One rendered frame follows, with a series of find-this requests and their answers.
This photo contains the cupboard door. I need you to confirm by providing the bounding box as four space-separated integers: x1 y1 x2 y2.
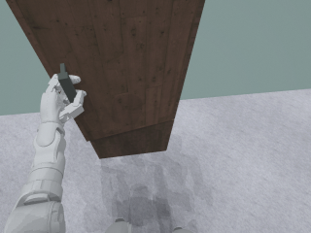
6 0 200 142

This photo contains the robot left shin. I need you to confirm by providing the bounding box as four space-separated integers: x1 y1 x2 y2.
115 217 126 222

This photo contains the robot left upper arm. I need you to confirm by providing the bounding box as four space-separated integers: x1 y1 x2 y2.
6 201 66 233

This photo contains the robot shin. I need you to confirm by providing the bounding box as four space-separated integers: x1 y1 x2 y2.
173 226 183 231
115 217 126 222

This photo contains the robot right shin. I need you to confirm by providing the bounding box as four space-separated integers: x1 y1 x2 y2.
173 226 183 231

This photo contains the left robot hand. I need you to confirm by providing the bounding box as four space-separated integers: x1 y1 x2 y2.
40 74 86 127

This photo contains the handle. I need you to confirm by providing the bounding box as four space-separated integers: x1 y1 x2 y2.
57 63 77 103

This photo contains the robot left forearm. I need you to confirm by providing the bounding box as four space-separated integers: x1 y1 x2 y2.
3 121 67 233

